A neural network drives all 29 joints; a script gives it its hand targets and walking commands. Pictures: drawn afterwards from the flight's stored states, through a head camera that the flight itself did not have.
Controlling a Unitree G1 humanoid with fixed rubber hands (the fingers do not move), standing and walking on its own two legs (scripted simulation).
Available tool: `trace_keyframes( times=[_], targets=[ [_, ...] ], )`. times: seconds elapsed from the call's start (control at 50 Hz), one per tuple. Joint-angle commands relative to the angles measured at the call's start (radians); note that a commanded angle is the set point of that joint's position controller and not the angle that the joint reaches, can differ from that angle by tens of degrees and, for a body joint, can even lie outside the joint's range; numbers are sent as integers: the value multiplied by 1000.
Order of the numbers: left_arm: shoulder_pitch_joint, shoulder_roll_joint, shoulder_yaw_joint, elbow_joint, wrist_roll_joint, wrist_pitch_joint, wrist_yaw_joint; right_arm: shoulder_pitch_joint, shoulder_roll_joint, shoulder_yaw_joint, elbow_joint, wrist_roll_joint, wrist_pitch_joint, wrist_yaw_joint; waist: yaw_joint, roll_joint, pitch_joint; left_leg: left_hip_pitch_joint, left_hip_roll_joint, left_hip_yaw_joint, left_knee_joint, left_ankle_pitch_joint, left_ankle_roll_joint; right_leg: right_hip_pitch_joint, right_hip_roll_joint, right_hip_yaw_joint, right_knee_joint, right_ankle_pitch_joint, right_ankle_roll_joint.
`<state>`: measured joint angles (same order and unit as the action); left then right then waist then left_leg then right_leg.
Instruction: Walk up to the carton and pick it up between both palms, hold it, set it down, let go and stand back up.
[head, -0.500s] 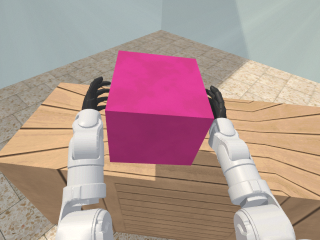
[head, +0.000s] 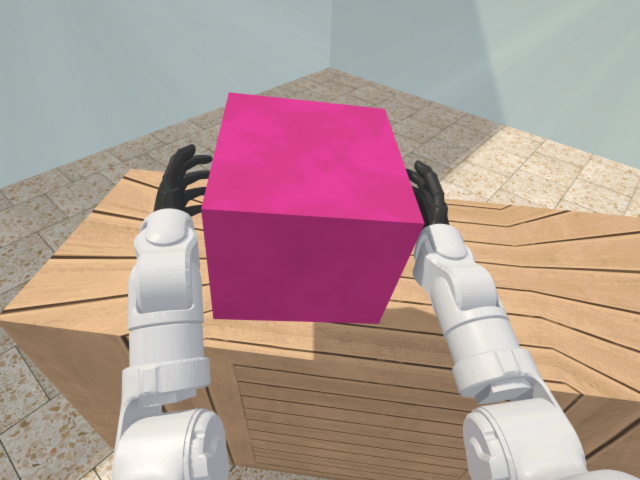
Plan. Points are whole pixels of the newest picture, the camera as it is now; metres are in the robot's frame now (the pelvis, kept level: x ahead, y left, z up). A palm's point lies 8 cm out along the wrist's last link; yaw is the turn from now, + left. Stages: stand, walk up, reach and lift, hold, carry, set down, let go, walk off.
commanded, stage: hold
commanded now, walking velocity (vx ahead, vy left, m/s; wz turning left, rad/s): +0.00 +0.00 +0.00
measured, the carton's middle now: (303, 208) +0.41 +0.01 +0.16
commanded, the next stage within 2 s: none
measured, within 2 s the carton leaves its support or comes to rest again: neither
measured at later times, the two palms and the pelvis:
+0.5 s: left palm (174, 214) +0.36 +0.16 +0.20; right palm (428, 227) +0.35 -0.15 +0.16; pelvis +0.00 +0.00 +0.00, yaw +0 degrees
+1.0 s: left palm (175, 217) +0.36 +0.16 +0.19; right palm (427, 230) +0.35 -0.15 +0.16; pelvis +0.00 +0.00 +0.00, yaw +0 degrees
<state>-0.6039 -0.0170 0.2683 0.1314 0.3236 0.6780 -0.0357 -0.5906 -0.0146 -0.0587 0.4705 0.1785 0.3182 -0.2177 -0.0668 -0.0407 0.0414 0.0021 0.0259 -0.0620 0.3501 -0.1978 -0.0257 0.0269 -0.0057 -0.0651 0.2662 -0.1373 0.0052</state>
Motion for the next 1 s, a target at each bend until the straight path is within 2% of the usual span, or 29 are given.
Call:
trace_keyframes(
  times=[0.0, 0.2, 0.56, 0.72, 0.86, 0.98],
  targets=[
    [-522, -568, -431, -28, -137, -28, -160, -829, 503, 401, -318, 61, -72, 112, -21, 66, -323, -16, -81, 90, -49, 240, -15, 162, 57, -28, -16, 145, 21],
    [-546, -567, -419, -16, -133, -37, -155, -866, 514, 403, -316, 56, -90, 121, -4, 62, -324, -15, -79, 93, -50, 229, -9, 141, 58, -35, -18, 107, 19],
    [-525, -569, -439, -39, -133, -34, -155, -837, 498, 406, -321, 58, -98, 117, -20, 76, -332, 4, -76, 91, -38, 270, -20, 146, 58, -38, -19, 127, 18],
    [-507, -573, -456, -70, -135, -31, -151, -817, 492, 423, -344, 72, -98, 115, -20, 87, -339, 22, -73, 86, -27, 321, -29, 151, 61, -40, -16, 156, 16],
    [-499, -572, -453, -66, -132, -26, -150, -813, 487, 417, -342, 65, -97, 119, -14, 83, -314, 10, -70, 88, -38, 295, -26, 140, 61, -40, -22, 125, 12],
    [-495, -571, -466, -83, -141, -28, -148, -809, 494, 431, -365, 70, -98, 114, -18, 76, -341, 23, -73, 86, -28, 324, -24, 153, 59, -35, -18, 168, 16]
  ],
)
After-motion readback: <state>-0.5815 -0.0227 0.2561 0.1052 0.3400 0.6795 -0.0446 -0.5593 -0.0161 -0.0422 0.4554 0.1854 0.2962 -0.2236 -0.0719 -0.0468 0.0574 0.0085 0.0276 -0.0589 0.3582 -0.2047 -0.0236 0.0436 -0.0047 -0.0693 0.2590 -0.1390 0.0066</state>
